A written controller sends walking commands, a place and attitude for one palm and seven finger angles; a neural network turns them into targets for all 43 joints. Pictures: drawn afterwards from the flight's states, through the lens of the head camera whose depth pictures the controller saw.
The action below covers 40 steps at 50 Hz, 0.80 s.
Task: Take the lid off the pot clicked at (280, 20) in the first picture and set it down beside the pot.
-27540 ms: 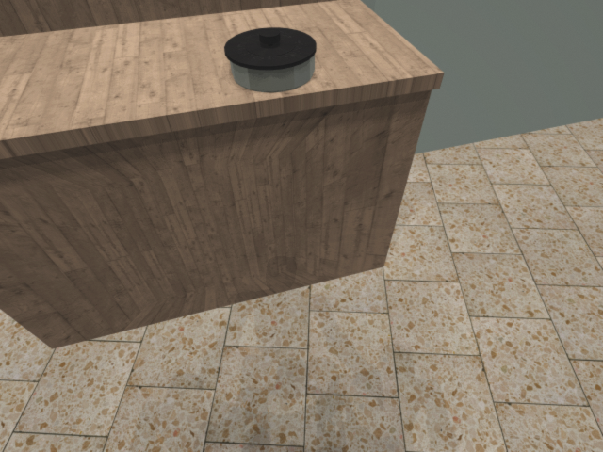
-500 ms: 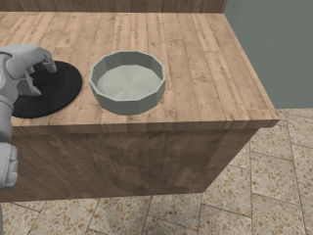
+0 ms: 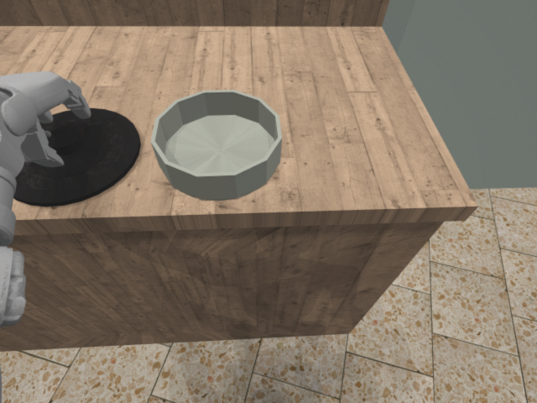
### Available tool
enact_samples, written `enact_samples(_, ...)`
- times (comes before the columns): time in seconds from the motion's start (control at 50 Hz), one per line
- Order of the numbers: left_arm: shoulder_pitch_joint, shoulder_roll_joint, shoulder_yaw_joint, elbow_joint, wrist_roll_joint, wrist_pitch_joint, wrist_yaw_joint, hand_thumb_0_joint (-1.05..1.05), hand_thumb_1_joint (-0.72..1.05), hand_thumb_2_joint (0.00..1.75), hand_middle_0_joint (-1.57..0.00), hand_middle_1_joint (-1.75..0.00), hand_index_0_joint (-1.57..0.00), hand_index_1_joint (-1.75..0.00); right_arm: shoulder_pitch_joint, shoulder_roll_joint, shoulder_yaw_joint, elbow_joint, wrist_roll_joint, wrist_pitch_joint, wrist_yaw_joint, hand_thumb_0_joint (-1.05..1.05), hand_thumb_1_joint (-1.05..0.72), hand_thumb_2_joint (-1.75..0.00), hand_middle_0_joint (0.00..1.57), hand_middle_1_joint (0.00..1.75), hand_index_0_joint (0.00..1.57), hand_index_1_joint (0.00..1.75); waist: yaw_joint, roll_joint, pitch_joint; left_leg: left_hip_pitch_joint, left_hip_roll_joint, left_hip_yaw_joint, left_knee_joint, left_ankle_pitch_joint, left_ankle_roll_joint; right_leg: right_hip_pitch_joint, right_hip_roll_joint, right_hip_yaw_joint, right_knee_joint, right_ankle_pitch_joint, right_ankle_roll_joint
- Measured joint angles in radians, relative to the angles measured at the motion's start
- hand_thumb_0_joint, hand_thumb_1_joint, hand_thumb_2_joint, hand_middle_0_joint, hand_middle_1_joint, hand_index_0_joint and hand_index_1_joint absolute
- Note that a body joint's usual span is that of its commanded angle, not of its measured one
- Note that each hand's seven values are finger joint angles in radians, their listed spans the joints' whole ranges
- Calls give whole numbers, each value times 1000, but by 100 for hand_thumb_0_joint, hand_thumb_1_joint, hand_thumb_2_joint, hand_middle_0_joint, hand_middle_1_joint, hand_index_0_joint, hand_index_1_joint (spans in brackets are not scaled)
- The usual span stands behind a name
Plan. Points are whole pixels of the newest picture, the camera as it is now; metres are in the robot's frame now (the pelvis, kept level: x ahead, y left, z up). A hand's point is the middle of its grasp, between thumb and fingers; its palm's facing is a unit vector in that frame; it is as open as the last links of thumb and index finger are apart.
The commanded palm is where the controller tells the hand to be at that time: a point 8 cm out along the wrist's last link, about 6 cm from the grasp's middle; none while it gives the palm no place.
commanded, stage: raise the empty hand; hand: left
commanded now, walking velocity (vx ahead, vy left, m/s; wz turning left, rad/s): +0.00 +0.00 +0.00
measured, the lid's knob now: (64, 140) +0.48 +0.31 +0.12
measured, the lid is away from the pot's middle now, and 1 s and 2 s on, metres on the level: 0.23 0.23 0.23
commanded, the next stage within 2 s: draw the hand back to the body in 1.14 s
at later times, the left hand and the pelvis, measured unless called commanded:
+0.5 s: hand (15, 101) +0.45 +0.31 +0.21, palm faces -0.28 -0.07 -0.96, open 11.0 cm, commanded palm +0.44 +0.30 +0.28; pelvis +0.00 +0.00 +0.00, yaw +1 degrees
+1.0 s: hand out of the picture +0.45 +0.30 +0.27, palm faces -0.18 -0.06 -0.98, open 11.0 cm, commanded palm +0.44 +0.30 +0.34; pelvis -0.01 +0.00 +0.01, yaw +1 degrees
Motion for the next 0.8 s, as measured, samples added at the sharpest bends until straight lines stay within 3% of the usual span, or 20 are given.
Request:
enact_samples(0.38, -83, 35, -31, -18, -5, 59, -68, 0, -16, 99, -57, -46, -57, -46, -13, -3, 5, -5, 6, 4, 10, 0, -91, -90, 20, 30, 20, 30, 3, 2, 5, 25, -6, -7, -18, 9, 1, 29, -4, -6, -20, 8, 1)
enact_samples(0.8, -207, 18, -85, -30, 14, 144, -100, 0, -17, 99, -57, -46, -57, -46, -18, 1, 16, 0, 3, -21, 24, 0, -91, -90, 20, 30, 20, 30, 10, 6, 4, 49, -18, -13, -50, 33, 3, 47, -14, -13, -35, 18, -3)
